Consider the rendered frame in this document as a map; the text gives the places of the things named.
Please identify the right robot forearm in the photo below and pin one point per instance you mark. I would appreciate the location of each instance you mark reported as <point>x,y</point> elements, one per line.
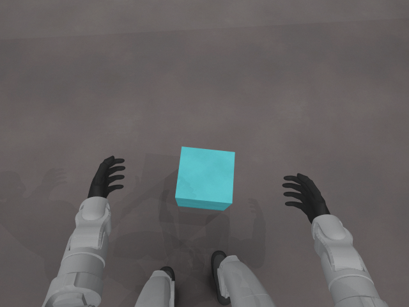
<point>346,275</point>

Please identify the robot right hand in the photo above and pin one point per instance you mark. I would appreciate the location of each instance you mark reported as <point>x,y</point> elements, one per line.
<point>313,204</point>

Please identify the right robot foot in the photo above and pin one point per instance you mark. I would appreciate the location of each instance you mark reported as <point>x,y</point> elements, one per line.
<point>217,257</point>

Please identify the left robot forearm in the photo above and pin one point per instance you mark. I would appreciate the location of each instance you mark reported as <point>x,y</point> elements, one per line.
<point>79,280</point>

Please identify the carton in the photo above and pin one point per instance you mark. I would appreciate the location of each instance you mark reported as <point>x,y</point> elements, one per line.
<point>205,179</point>

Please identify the robot left hand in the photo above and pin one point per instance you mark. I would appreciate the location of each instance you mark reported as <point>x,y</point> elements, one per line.
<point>100,183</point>

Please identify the robot right shin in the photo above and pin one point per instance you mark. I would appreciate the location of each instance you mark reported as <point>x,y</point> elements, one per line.
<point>229,259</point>

